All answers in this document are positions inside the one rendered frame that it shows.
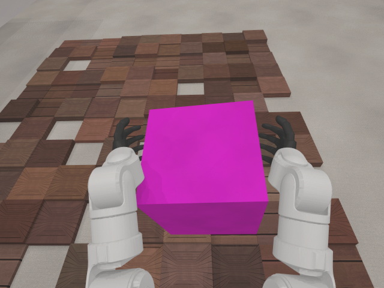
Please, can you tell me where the robot left hand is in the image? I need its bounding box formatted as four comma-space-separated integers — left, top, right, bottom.
112, 117, 144, 161

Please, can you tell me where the left robot upper arm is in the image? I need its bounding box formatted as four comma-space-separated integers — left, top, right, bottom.
89, 268, 155, 288

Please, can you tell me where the carton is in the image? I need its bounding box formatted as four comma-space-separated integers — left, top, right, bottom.
136, 100, 268, 235

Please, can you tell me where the robot right forearm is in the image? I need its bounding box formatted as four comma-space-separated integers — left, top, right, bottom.
268, 148, 336, 288

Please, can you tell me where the robot right hand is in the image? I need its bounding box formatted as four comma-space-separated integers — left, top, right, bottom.
258, 116, 296, 164

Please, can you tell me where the robot left forearm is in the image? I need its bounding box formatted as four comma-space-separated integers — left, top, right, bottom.
85, 147, 145, 288

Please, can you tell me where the right robot upper arm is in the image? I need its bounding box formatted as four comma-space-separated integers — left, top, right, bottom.
262, 274, 329, 288

